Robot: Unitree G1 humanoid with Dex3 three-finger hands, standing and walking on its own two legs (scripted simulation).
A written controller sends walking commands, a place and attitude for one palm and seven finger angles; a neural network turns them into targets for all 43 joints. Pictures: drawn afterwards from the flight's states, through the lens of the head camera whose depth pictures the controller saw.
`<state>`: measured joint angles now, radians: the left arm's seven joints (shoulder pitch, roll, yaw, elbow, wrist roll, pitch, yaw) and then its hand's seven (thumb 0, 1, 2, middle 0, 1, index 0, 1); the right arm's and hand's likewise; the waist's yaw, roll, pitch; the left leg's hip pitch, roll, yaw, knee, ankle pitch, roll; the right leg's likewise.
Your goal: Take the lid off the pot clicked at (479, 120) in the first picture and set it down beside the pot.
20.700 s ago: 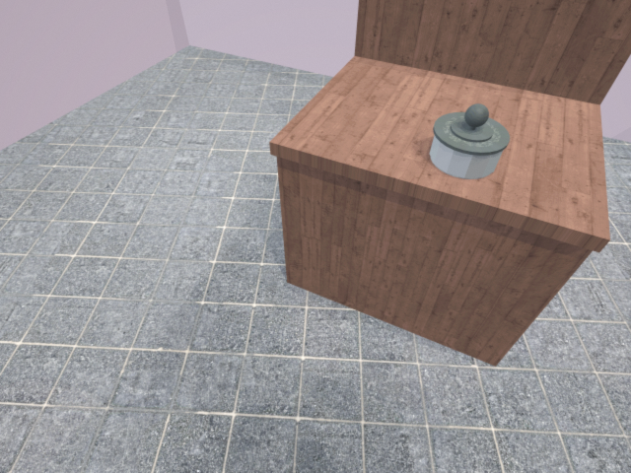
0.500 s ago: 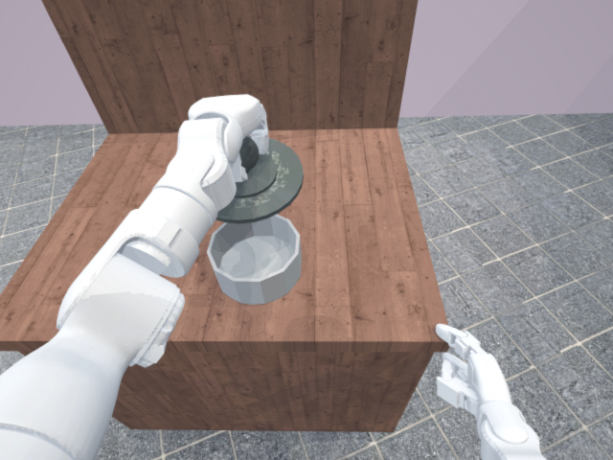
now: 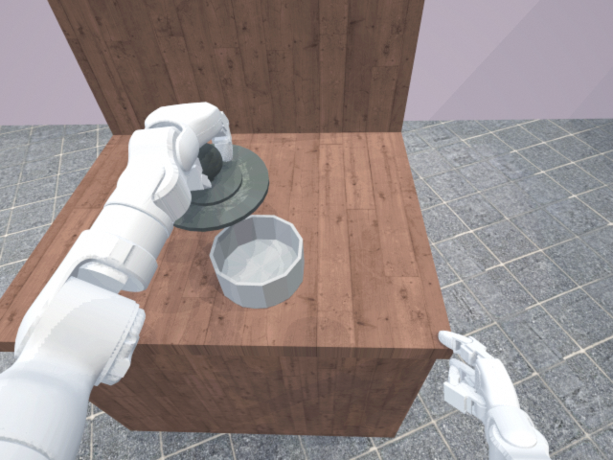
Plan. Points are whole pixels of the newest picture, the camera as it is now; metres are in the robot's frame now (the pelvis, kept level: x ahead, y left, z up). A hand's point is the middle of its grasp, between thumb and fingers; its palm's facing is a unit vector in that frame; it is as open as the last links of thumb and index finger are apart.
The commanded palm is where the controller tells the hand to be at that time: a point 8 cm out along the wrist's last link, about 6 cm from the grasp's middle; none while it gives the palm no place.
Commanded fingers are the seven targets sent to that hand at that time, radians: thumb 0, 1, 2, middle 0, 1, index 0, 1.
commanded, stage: move the lid sideways beside the pot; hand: left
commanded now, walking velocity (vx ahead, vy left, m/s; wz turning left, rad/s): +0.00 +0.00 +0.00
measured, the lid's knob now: (203, 161) +0.48 +0.15 +0.16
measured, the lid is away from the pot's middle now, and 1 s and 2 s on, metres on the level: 0.05 0.18 0.22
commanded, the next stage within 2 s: lower the lid onto the table in 1.56 s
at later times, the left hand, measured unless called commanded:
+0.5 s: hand (145, 170) +0.44 +0.22 +0.18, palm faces -0.27 -0.05 -0.96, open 8.0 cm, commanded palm +0.44 +0.22 +0.24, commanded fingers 0.00 0.59 1.02 -0.87 -1.04 -0.82 -1.03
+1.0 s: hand (105, 169) +0.45 +0.28 +0.17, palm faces -0.28 -0.07 -0.96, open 8.0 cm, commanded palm +0.44 +0.28 +0.24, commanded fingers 0.00 0.59 1.02 -0.87 -1.04 -0.82 -1.03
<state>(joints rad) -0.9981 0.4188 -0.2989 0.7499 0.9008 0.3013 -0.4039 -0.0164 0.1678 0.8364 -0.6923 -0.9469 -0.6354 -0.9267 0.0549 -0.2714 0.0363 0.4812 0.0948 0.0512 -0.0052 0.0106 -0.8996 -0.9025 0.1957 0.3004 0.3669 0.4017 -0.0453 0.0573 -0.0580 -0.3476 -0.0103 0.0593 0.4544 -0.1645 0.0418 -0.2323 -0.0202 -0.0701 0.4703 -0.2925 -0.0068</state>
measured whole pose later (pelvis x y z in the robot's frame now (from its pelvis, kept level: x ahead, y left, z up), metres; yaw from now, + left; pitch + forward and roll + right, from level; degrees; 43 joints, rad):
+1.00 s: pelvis +0.00 +0.02 +0.00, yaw +0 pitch +6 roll -1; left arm -1.01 0.65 -0.17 0.80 0.92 0.08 -0.47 -0.02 0.17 0.84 -0.69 -0.95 -0.63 -0.93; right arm 0.07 -0.29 0.03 0.45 0.10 0.02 -0.03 0.01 -0.90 -0.90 0.20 0.30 0.28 0.36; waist -0.04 0.03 -0.04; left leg -0.41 -0.02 0.05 0.47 -0.16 0.07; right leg -0.27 -0.03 -0.08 0.43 -0.26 0.02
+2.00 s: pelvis -0.01 +0.04 +0.00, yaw +1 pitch +7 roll -2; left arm -1.05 0.69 -0.16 0.90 0.93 -0.03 -0.47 -0.02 0.17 0.84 -0.69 -0.95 -0.63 -0.93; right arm 0.06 -0.30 0.02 0.46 0.09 0.01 -0.06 0.01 -0.90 -0.90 0.20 0.30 0.23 0.32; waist -0.04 0.01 -0.03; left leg -0.46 -0.04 0.05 0.48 -0.15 0.09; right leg -0.31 -0.04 -0.07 0.44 -0.25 0.02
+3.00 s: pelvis +0.00 +0.03 -0.01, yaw +0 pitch +10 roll -3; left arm -0.94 0.72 -0.12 0.97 0.95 -0.15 -0.40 -0.02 0.18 0.83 -0.69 -0.95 -0.63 -0.93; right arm 0.08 -0.30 0.04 0.43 0.09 -0.04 -0.09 0.01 -0.90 -0.90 0.20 0.30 0.30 0.36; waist -0.04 0.00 -0.04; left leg -0.55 -0.01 0.05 0.58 -0.20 0.08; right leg -0.39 -0.02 -0.07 0.50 -0.28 0.02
